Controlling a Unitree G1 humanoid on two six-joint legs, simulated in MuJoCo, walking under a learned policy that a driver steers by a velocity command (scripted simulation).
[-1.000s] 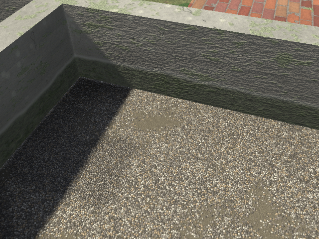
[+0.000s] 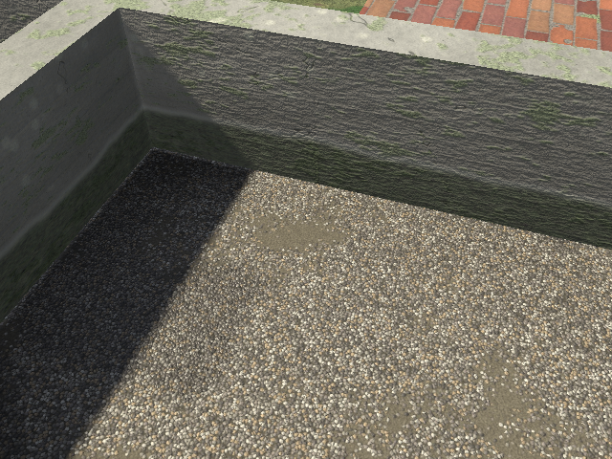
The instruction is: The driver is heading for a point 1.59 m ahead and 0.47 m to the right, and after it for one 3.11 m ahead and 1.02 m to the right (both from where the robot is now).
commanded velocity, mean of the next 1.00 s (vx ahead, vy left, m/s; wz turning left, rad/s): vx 0.50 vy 0.00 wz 0.00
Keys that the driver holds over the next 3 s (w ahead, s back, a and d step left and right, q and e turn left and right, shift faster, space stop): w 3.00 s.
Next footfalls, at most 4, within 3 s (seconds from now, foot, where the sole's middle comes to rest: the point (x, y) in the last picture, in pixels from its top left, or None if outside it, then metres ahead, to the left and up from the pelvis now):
none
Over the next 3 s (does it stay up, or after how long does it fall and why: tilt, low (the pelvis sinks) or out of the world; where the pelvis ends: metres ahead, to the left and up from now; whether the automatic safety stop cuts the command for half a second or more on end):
stays up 0.00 0.00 0.00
